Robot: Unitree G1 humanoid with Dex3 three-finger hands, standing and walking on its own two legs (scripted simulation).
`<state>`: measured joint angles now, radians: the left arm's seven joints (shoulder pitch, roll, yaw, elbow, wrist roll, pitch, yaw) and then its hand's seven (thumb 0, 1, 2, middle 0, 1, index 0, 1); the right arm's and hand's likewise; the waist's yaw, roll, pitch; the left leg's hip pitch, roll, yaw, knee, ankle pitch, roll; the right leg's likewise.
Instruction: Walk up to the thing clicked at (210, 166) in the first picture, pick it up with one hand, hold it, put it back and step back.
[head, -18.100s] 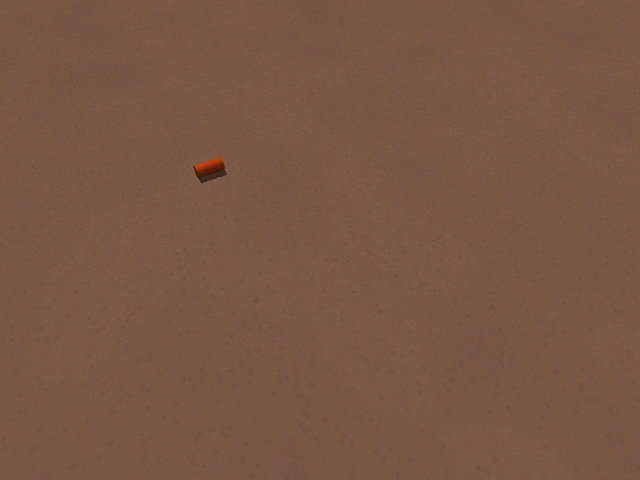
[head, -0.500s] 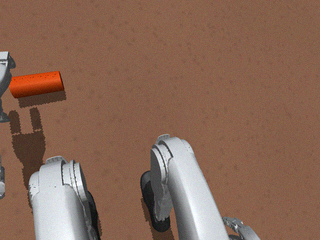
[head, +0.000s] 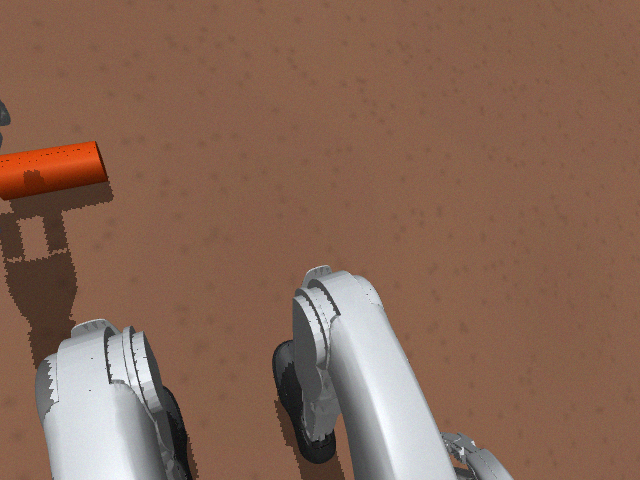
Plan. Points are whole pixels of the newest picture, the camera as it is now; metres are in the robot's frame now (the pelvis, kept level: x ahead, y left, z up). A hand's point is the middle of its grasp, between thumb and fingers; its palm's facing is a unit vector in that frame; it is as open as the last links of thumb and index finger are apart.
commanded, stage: rise first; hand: left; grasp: from above
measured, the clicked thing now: (51, 169) +0.55 +0.24 -0.30
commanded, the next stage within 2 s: approach in 0.94 s
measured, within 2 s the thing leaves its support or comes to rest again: neither
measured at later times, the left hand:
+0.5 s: hand out of the picture +0.50 +0.28 -0.19, palm faces -0.46 -0.05 -0.89, open 13.8 cm
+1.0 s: hand out of the picture +0.50 +0.28 -0.18, palm faces -0.45 -0.04 -0.89, open 13.8 cm
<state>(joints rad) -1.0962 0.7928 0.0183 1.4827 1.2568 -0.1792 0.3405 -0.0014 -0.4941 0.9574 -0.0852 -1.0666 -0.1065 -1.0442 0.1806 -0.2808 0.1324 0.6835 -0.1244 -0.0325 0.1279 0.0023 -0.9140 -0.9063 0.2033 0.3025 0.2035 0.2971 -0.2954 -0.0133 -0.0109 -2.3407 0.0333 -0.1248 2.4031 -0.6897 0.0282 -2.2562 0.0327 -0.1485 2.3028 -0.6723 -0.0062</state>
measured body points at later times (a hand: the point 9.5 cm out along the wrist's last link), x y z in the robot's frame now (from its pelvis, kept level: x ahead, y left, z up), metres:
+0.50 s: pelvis +0.00 +0.00 -0.01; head +0.26 +0.08 +0.35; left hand +0.52 +0.28 -0.13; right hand +0.02 -0.26 -0.09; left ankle +0.07 +0.12 -0.30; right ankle +0.10 -0.11 -0.30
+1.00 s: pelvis +0.00 +0.00 +0.00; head +0.26 +0.09 +0.36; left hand +0.52 +0.28 -0.13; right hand +0.03 -0.26 -0.09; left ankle +0.07 +0.12 -0.30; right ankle +0.10 -0.11 -0.30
